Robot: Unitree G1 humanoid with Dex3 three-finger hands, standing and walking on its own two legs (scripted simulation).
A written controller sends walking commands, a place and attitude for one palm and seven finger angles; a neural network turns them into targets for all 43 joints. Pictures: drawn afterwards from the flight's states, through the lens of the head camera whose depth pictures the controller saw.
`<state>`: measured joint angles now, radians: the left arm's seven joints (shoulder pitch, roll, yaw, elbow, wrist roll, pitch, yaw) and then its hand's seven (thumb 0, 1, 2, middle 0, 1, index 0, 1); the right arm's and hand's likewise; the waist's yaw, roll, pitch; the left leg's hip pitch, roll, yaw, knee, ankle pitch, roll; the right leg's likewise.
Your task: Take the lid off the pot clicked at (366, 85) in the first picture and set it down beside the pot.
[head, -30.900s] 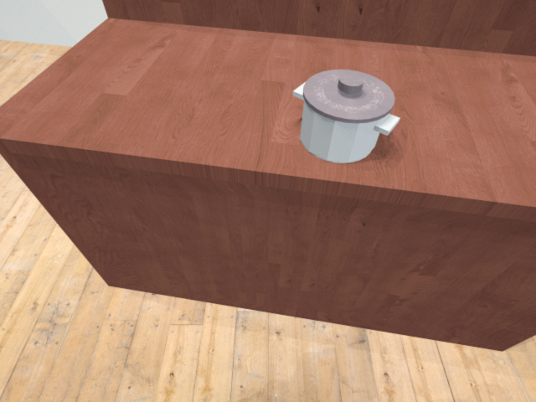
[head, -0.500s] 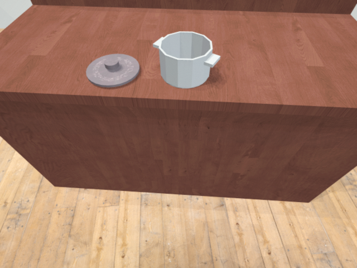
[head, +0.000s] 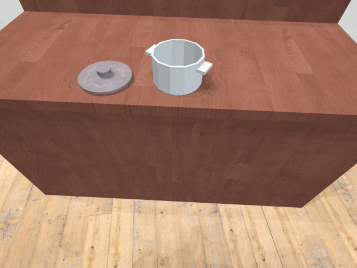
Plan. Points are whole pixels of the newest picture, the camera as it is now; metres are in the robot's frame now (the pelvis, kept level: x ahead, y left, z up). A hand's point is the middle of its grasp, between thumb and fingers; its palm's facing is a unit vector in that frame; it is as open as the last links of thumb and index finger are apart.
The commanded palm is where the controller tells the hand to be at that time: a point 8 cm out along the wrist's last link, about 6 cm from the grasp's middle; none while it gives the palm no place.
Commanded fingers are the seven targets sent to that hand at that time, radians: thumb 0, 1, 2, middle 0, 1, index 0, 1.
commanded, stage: let the arm hang, fingers relaxed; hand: left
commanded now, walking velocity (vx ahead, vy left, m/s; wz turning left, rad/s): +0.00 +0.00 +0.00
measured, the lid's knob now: (103, 70) +0.67 +0.27 +0.06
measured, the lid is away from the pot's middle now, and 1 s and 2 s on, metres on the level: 0.24 0.24 0.24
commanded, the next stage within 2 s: look to check the result in 0.56 s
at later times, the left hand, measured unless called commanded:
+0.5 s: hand out of the picture +0.01 +0.18 -0.18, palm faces +0.02 -0.98 -0.20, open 7.4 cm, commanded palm none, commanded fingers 0.00 0.90 0.90 -0.20 -0.30 -0.20 -0.30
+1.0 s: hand out of the picture +0.01 +0.17 -0.18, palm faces +0.02 -0.98 -0.19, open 7.4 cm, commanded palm none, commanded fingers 0.00 0.90 0.90 -0.20 -0.30 -0.20 -0.30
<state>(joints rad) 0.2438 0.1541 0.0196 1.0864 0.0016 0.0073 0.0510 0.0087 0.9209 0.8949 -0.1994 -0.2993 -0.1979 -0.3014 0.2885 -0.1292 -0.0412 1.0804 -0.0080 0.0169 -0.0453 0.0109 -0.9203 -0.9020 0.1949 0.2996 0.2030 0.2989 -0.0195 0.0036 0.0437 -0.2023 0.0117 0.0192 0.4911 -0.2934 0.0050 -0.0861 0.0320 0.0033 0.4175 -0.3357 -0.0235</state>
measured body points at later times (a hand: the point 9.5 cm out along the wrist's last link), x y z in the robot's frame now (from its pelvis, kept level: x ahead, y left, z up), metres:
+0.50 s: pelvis +0.01 +0.01 +0.00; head +0.03 +0.01 +0.45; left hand +0.01 +0.23 -0.16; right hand -0.01 -0.21 -0.16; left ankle -0.02 +0.12 -0.74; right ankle -0.07 -0.11 -0.74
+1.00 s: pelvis +0.00 +0.01 +0.00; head +0.03 +0.01 +0.45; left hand +0.01 +0.23 -0.16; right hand -0.02 -0.21 -0.16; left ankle -0.02 +0.12 -0.74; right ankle -0.07 -0.11 -0.74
